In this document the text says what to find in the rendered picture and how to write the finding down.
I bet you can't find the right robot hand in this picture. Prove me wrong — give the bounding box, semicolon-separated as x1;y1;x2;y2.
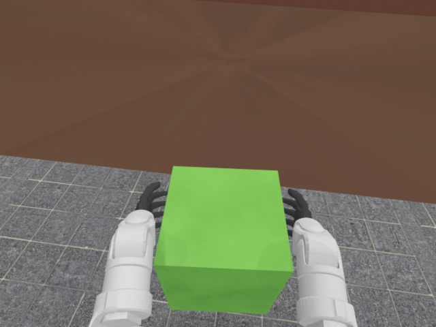
282;189;312;237

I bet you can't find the carton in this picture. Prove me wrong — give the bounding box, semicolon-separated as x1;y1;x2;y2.
153;166;294;314

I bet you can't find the left robot hand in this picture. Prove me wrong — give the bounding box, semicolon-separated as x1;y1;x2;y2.
135;182;168;228

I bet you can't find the left robot forearm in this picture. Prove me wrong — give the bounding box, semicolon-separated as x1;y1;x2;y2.
89;210;155;327

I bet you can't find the right robot forearm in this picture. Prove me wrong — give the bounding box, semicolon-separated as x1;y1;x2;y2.
292;218;358;327

